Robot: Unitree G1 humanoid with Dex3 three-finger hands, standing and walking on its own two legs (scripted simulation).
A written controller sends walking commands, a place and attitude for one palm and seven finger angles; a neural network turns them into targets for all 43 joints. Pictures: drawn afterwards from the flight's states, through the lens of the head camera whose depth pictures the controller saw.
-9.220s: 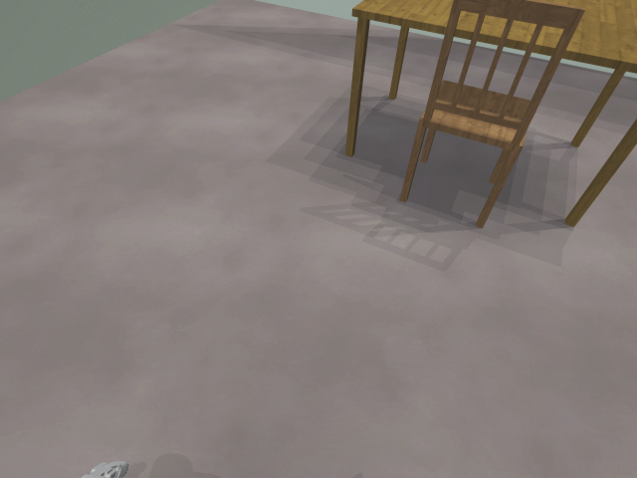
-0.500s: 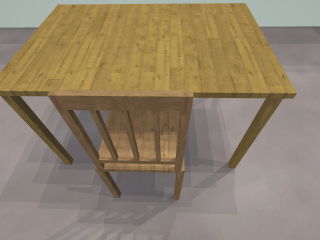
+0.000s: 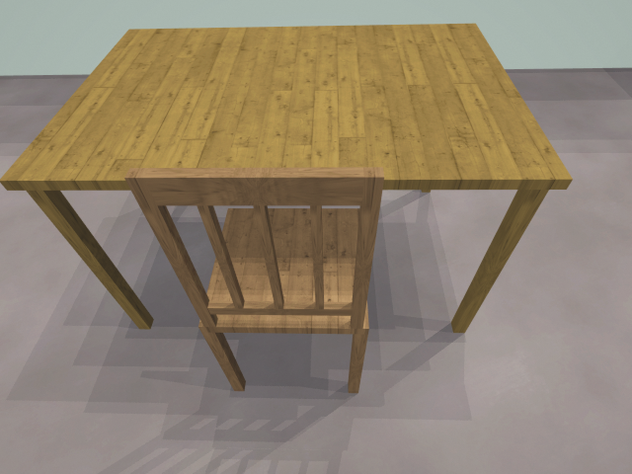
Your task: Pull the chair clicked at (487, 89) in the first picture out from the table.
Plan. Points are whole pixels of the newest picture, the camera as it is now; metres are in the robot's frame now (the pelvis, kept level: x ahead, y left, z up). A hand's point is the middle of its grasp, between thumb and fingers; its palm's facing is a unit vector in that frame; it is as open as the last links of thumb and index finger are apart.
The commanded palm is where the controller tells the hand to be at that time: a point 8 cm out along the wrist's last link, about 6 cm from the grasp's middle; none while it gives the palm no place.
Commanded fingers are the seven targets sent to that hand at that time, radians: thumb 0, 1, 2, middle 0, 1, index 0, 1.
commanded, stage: come to a stop and stand still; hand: left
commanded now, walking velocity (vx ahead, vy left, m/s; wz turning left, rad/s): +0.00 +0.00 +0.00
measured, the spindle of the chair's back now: (271, 261) +0.48 +0.12 -0.09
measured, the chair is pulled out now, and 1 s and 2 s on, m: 0.00 0.00 0.00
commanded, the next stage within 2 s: look again from close up in 0.34 s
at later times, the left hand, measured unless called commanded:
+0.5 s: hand out of the picture -0.02 +0.14 -0.17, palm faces +0.00 -0.99 -0.16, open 7.4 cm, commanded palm none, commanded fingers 0.00 0.90 0.90 -0.20 -0.30 -0.20 -0.30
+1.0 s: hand out of the picture +0.05 +0.22 -0.18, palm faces +0.00 -0.98 -0.19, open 7.4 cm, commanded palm none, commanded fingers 0.00 0.90 0.90 -0.20 -0.30 -0.20 -0.30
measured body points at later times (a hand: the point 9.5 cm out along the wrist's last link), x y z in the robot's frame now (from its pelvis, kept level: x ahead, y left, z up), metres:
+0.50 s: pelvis -0.01 -0.01 +0.00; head +0.01 -0.01 +0.45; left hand -0.02 +0.19 -0.16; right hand -0.04 -0.21 -0.16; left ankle +0.03 +0.11 -0.74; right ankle -0.04 -0.10 -0.74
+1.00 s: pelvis +0.02 +0.04 +0.00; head +0.03 +0.05 +0.45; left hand +0.05 +0.27 -0.16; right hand +0.05 -0.19 -0.15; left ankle +0.03 +0.11 -0.74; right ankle -0.04 -0.10 -0.74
